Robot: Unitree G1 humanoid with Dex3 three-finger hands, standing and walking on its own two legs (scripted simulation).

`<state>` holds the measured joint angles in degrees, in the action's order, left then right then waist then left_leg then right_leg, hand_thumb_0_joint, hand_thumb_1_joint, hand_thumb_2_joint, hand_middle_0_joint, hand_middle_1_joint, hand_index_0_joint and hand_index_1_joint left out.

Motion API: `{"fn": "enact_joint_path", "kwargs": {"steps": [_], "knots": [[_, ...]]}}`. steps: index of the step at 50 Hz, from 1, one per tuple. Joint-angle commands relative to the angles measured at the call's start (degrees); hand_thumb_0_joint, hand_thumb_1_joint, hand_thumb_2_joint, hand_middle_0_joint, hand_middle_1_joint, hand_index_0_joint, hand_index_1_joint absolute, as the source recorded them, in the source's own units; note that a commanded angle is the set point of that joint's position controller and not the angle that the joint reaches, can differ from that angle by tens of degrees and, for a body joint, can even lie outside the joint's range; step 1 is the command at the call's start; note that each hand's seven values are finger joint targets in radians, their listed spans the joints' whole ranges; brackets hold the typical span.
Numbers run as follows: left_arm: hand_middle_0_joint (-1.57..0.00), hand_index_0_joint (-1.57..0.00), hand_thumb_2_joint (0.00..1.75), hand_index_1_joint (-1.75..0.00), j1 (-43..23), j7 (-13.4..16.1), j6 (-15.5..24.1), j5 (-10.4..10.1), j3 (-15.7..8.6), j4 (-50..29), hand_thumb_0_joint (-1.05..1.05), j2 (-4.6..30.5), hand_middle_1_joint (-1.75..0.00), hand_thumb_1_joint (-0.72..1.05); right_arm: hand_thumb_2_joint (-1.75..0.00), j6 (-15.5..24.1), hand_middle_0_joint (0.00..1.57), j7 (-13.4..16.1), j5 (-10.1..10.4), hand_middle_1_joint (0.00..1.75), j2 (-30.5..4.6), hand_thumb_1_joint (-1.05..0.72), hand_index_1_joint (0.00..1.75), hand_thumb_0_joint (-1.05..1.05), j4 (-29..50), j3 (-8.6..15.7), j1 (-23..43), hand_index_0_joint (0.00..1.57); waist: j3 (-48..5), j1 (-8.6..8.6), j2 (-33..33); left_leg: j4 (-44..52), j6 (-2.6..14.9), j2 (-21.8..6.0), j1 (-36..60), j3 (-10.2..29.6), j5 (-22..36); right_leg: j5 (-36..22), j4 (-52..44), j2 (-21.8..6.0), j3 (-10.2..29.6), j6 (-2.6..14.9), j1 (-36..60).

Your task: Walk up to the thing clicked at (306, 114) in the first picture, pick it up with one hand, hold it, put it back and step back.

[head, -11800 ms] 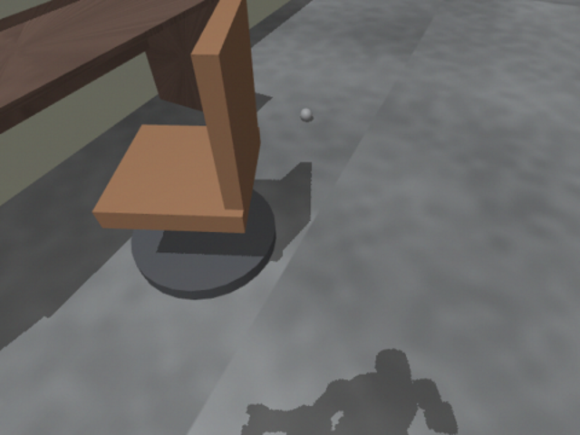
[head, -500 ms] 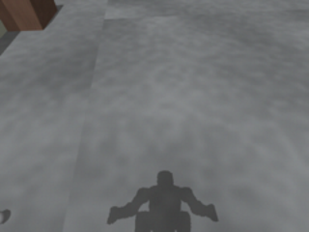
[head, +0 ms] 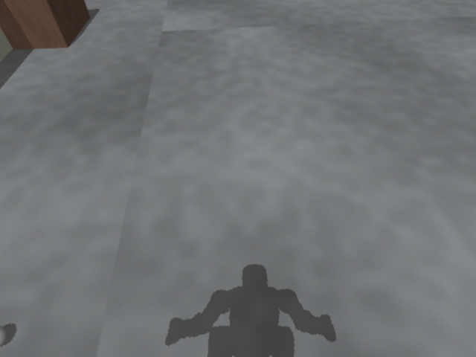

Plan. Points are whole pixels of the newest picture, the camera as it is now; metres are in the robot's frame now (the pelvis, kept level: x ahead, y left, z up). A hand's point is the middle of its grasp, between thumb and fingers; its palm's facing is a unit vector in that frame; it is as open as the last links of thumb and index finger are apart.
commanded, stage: stand
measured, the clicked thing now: out of the picture +0.33 +0.95 -0.75
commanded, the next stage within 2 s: walk up in 0.78 s
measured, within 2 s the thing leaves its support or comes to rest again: neither
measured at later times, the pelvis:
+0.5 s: pelvis +0.00 +0.00 +0.00, yaw +0 degrees
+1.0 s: pelvis +0.03 -0.03 -0.01, yaw -2 degrees
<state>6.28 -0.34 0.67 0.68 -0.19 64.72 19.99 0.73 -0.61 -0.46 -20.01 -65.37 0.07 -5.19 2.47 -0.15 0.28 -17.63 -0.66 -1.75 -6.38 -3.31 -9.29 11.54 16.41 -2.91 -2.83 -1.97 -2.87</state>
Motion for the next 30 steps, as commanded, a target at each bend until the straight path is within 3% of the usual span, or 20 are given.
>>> {"fn": "enact_joint_path", "kwargs": {"steps": [1, 30], "knots": [[-0.2, -0.2, 0.9, -0.3, -2.1, 0.9, 0.9, 0.1, -2.3, -3.1, 0.0, 12.6, -0.3, 0.9, -0.9, 1.2, 0.2, 1.0, -0.2, 0.3, -11.9, -0.9, 0.3, 0.0, 3.3, 2.1, 2.2, 0.2, -4.2, -0.08, -0.4, 1.7, 1.29, -6.9, 2.2, 5.7, 12.0, -10.6, -2.3, -6.4, 4.6, 2.44, -1.7], [-0.2, -0.2, 0.9, -0.3, -0.8, 0.8, 0.7, 0.1, -2.2, -3.1, 0.0, 12.2, -0.3, 0.9, -0.9, 1.1, 0.2, 1.0, 0.0, 0.3, -12.3, -0.9, 0.3, 0.0, 3.3, 2.1, 1.8, 0.2, -3.6, 0.27, -0.5, 1.8, 1.37, -6.7, 1.9, 6.3, 9.8, -7.9, -2.3, -6.2, 4.7, 2.53, -2.1]]}}
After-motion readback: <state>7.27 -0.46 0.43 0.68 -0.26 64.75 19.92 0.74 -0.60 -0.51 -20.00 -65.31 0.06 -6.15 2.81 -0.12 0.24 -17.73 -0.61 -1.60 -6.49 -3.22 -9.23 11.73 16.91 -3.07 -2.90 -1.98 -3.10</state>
